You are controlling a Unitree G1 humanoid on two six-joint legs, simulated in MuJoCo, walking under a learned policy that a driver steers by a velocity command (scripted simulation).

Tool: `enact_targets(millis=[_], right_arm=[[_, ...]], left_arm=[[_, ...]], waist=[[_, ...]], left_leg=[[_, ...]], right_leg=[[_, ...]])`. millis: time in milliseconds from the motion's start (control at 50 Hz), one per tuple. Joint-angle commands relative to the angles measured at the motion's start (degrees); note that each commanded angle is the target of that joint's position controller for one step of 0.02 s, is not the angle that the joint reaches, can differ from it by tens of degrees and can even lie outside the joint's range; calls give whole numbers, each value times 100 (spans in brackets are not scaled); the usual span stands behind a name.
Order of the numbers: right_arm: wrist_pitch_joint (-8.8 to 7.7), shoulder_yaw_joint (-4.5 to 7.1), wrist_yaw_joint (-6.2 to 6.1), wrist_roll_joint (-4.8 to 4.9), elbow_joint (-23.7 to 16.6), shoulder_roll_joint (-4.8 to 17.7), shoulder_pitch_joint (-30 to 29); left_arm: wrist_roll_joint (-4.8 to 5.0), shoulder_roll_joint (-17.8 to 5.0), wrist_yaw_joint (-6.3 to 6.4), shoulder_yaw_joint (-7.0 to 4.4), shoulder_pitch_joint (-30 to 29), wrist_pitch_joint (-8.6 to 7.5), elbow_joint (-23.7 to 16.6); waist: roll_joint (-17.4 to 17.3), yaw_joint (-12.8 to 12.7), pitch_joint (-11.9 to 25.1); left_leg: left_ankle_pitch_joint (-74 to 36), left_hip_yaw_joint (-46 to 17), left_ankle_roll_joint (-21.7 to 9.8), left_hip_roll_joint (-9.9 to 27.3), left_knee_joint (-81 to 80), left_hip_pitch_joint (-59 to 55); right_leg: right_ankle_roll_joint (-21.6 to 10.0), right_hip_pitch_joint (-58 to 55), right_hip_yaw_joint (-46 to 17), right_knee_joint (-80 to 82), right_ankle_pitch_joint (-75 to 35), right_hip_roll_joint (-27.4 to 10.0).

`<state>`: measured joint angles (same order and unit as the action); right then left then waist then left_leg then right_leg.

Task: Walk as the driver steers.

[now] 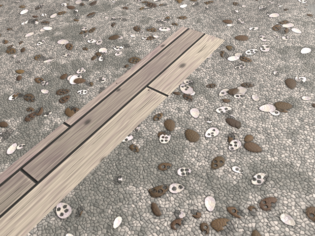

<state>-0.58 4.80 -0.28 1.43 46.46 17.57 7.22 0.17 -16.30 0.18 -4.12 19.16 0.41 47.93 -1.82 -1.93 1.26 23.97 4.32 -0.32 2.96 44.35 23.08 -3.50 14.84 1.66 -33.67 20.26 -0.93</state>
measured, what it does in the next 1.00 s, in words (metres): walks ahead: left foot, then right foot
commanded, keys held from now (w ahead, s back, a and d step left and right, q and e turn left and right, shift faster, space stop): w+e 0.20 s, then w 0.12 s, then no key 0.16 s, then q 0.52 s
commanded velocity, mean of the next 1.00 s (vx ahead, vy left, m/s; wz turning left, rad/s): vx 0.24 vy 0.00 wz -0.05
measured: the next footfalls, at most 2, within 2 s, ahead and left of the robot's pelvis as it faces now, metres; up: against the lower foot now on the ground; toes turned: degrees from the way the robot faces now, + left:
left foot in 0.42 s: +0.38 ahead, +0.10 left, +0.00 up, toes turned -11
right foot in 0.84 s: +0.39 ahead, -0.14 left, +0.00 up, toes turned -1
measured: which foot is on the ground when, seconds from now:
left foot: up 0.00-0.40, down 0.42-0.84, up 0.86-1.00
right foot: down 0.00-0.42, up 0.44-0.82, down 0.84-1.00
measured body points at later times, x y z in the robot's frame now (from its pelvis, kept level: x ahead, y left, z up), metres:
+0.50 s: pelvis +0.23 +0.02 -0.01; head +0.28 +0.01 +0.44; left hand +0.27 +0.29 -0.14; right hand +0.39 -0.26 -0.10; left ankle +0.34 +0.10 -0.73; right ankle +0.02 -0.09 -0.65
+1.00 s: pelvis +0.32 -0.02 +0.01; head +0.36 -0.05 +0.46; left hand +0.47 +0.25 -0.08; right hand +0.44 -0.32 -0.12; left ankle +0.31 +0.11 -0.65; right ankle +0.35 -0.14 -0.73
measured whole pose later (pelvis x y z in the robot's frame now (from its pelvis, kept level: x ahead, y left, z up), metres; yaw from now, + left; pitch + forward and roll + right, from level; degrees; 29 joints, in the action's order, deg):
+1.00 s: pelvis +0.32 -0.02 +0.01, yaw +2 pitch +1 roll +1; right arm 2.6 5.5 -1.5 1.5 48.9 20.0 8.5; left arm -1.3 -14.5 2.6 -3.0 7.6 -0.8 41.3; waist -2.4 0.6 -3.3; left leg 25.7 -3.1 4.1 -2.4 61.8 29.2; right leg -0.8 15.0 1.8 -25.3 11.3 -1.5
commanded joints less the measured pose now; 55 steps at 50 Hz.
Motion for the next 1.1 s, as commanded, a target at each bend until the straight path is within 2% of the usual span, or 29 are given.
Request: enact_targets(millis=[20, 60, 80, 160, 260, 320, 360, 380, 400, 420, 440, 460, 480, 500, 520, 540, 580, 600, 660, 740, 800, 820, 840, 860, 880, 900, 940, 1000, 1100], right_arm=[[-407, 141, 85, 73, -751, 703, -1002], [-485, 159, 52, -153, -556, 645, -939], [-499, 150, 78, -162, -531, 547, -998], [-511, 92, 141, -109, -564, 281, -1221], [-568, -46, 272, -49, -784, 97, -1877], [-632, -73, 346, -28, -855, 180, -1949], [-666, -17, 341, -75, -780, 358, -1604], [-687, 48, 314, -135, -664, 499, -1175], [-709, 125, 275, -209, -452, 675, -464], [-720, 168, 239, -313, -267, 937, 472], [-647, 260, 226, -366, -67, 1366, 1182], [-581, 155, 290, -205, 51, 930, 1284], [-529, 61, 281, -112, -48, 660, 709], [-494, -22, 254, -128, -82, 438, 262], [-474, -109, 249, -153, -51, 240, -39], [-476, -147, 236, -199, -5, 188, -174], [-451, -132, 219, -232, 98, 293, -316], [-429, -78, 193, -235, 111, 478, -346], [-268, 88, 91, -120, 100, 933, -290], [-41, 120, -8, -14, 95, 912, -236], [75, 88, -87, 45, 74, 824, -296], [95, 38, -112, 54, 72, 683, -188], [95, -64, -114, -29, 5, 367, -12], [77, -90, -127, -40, -130, 202, 181], [58, 50, -126, -51, -86, 687, 260], [98, 168, -115, 17, 13, 931, 405], [269, 219, -173, -11, 149, 840, 576], [355, 145, -112, 30, -122, 529, 243], [371, 41, 55, 0, -514, 392, -142]], left_arm=[[-62, -1076, 37, -201, 227, -379, -352], [55, -862, 74, -134, 245, -408, -336], [42, -713, 100, -84, 405, -415, -304], [36, -715, 178, -96, 787, -422, -236], [68, -704, 208, -122, 1104, -374, -104], [96, -727, 206, -142, 1140, -335, -24], [60, -778, 216, -165, 999, -274, -12], [52, -810, 221, -174, 898, -250, -42], [45, -769, 220, -149, 786, -243, -96], [-54, -650, 213, -95, 689, -256, -251], [-80, 25, 169, 94, 1579, -307, -207], [67, -323, 160, 27, 1944, -350, 46], [201, -780, 155, -112, 1297, -335, -36], [163, -816, 182, -105, 659, -318, -191], [26, -731, 211, -108, 316, -287, -260], [-57, -638, 238, -126, 285, -241, -310], [-73, -258, 261, -44, 334, -181, -354], [-63, -200, 290, -22, 235, -168, -412], [-37, -357, 339, -37, -77, -88, -517], [-30, -486, 322, -71, -745, 16, -727], [-26, -489, 261, -101, -693, -112, -750], [-42, -625, 259, -149, -580, -165, -753], [-135, -1022, 301, -234, -377, -172, -797], [-256, -1408, 286, -320, -584, -115, -838], [-328, -1076, 263, -240, -687, -145, -935], [-283, -765, 257, -140, -978, -186, -1024], [-129, -641, 242, -99, -1411, -214, -1082], [-134, -689, 272, -108, -1266, -168, -962], [-101, -985, 292, -227, -1201, -88, -854]], waist=[[1150, -39, -911], [855, -12, -673], [833, -28, -551], [820, -110, -389], [985, -416, -666], [1026, -421, -783], [1178, -214, -679], [1254, 4, -380], [1193, 352, 139], [872, 700, 1018], [-948, 501, 2187], [-1303, 526, 2740], [-822, 512, 1641], [-395, 443, 976], [-108, 303, 494], [-194, 119, 373], [-444, -72, 312], [-500, -76, 318], [-473, 15, 575], [-492, 186, 182], [-501, -11, 46], [-385, -77, 105], [366, -30, 400], [1751, 220, 250], [1640, 135, 383], [1221, 262, 316], [908, 390, 190], [994, 243, 96], [1103, 46, 331]], left_leg=[[-439, -818, -127, 5, 1176, 2986], [-1186, -801, -22, 85, 721, 2614], [-1549, -765, 34, 21, 575, 2412], [-2448, -685, 213, -205, -288, 1982], [-2820, -555, 295, -276, -1275, 1486], [-2640, -504, 151, -266, -1611, 1262], [-2396, -414, -29, -372, -1778, 754], [-2372, -274, -166, -536, -1857, 171], [-2965, -194, -361, -558, -2037, -837], [-4331, -874, -709, 195, -1581, -2631], [-5780, -2999, -1781, 1902, -1315, -5028], [-5292, -4091, -2061, 2222, -1922, -4887], [-4749, -3157, -1798, 1939, -2109, -3878], [-4723, -2444, -1580, 1563, -2234, -3008], [-5047, -1983, -1477, 1259, -2386, -2178], [-5147, -1728, -1401, 1057, -2542, -1611], [-5365, -1455, -1411, 830, -2706, -1011], [-5544, -1440, -1471, 836, -2723, -899], [-4537, -1644, -1462, 895, -2813, -873], [-1790, -2080, -1249, 742, -2988, -499], [-1586, -2350, -989, 505, -2528, -410], [-1501, -2341, -741, 293, -2185, -287], [-647, -1950, -392, -60, -1203, 102], [870, -904, -67, -911, -113, 974], [1359, -962, 113, -636, 1226, 980], [1069, -1071, 193, -523, 1830, 1018], [426, -990, 414, -375, 2246, 1166], [-56, -700, 635, -309, 1898, 1143], [-226, -374, 588, -100, 506, 441]], right_leg=[[-1208, -1301, -3567, 2772, 1767, -1848], [-857, -1471, -2701, 2630, 471, -1445], [-776, -1521, -2410, 2598, -80, -1288], [-669, -1542, -1787, 2458, -1238, -974], [-674, -1294, -1631, 2365, -1384, -959], [-648, -1491, -1716, 2174, -1760, -1134], [-474, -1659, -1657, 1714, -3104, -1139], [-355, -1746, -1555, 1184, -4362, -1022], [-155, -1630, -1360, 389, -5172, -744], [56, -698, -1316, -844, -4268, -484], [511, 1309, -996, -3253, -203, 464], [579, 1569, -1513, -4262, 1719, 672], [573, 1899, -1434, -4484, 1511, 321], [573, 1905, -1101, -4196, 1186, 68], [610, 1755, -876, -3757, 939, -133], [615, 1350, -823, -3312, 681, -298], [693, 739, -648, -2351, 516, -284], [746, 629, -551, -1943, 555, -210], [764, 326, -504, -1191, -109, -57], [695, 244, -584, -591, -443, 86], [578, -318, -509, 648, -934, 199], [455, -734, -609, 1152, -1244, -3], [92, -1302, -1410, 1345, -1848, -1063], [-725, -1191, -2605, 1679, -2617, -2077], [-1196, -984, -2852, 1688, -2975, -2334], [-1101, -920, -2323, 1573, -3168, -2061], [-728, -919, -1450, 1437, -3124, -1579], [-804, -930, -844, 1502, -3363, -1411], [-901, -1081, -463, 1451, -3341, -1629]])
